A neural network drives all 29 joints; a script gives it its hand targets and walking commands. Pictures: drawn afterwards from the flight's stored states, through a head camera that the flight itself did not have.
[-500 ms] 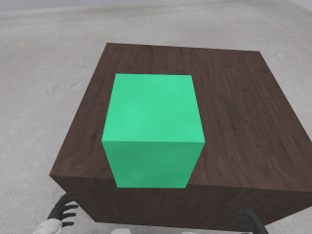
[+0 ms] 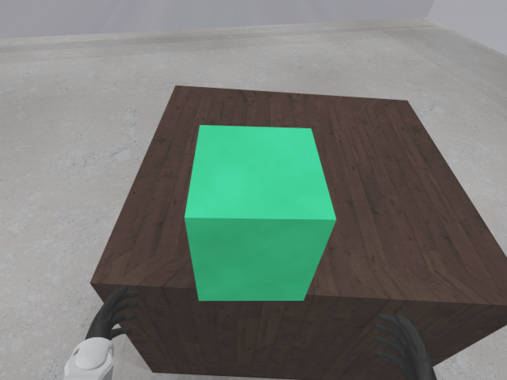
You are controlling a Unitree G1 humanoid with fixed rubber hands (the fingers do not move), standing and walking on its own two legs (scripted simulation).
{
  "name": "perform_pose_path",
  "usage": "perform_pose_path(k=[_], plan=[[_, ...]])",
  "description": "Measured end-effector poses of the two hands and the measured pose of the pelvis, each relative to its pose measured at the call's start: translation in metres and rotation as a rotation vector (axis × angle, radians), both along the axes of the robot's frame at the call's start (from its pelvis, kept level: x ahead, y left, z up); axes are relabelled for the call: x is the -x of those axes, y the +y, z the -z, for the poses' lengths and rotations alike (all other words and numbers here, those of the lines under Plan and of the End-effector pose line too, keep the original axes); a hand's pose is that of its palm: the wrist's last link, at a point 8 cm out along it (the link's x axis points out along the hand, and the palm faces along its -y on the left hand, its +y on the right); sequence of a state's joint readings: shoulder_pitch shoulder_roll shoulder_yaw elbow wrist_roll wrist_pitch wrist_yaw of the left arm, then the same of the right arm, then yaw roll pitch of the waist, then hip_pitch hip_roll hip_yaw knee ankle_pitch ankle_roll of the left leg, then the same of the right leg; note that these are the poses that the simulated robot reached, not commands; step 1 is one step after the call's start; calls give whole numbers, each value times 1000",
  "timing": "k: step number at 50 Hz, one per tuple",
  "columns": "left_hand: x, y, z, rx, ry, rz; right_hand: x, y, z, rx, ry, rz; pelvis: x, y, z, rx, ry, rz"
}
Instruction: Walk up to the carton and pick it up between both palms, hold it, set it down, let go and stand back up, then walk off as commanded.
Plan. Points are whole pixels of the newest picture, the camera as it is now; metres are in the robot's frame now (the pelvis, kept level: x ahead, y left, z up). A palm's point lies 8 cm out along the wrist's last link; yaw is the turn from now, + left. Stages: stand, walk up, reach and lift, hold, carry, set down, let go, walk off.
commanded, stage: reach and lift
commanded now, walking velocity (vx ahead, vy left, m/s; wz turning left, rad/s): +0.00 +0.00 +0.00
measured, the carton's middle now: (253, 216) +0.39 +0.04 +0.04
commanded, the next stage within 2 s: none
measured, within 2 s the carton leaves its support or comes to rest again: neither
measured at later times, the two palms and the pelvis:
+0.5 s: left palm (142, 318) +0.21 +0.20 -0.01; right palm (425, 347) +0.19 -0.23 +0.00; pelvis +0.03 -0.01 +0.02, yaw -3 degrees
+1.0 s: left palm (144, 286) +0.25 +0.20 +0.03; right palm (418, 300) +0.24 -0.22 +0.04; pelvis +0.03 -0.01 +0.02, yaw -3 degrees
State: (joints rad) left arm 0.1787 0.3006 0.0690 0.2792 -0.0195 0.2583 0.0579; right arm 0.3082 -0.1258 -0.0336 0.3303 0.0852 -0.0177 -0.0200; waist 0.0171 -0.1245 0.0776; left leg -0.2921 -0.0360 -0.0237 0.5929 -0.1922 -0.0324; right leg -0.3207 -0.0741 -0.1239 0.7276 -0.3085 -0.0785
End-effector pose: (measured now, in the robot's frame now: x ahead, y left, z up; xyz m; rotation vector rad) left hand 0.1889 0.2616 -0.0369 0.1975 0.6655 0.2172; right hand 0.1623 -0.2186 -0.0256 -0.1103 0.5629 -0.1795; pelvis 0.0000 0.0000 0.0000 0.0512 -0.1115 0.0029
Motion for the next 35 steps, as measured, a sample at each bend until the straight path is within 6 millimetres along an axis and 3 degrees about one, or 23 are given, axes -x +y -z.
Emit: perform_pose_path(k=[6,15,26,35], plan=[[-16,-15,-7,25,-68,13,-2,6,-10,-21,-8,-52,-4,9,-5,41,0,35],[-43,-49,-28,50,-189,43,-26,-17,-24,-29,-101,-46,-18,-2,-10,-1,60,55],[-21,-63,-30,74,-227,84,-30,-9,-26,-97,-193,-52,-30,-14,-15,-31,87,43],[-20,-60,-36,76,-289,53,-36,-4,-41,-112,-267,-68,-29,-14,-15,-32,86,43]])
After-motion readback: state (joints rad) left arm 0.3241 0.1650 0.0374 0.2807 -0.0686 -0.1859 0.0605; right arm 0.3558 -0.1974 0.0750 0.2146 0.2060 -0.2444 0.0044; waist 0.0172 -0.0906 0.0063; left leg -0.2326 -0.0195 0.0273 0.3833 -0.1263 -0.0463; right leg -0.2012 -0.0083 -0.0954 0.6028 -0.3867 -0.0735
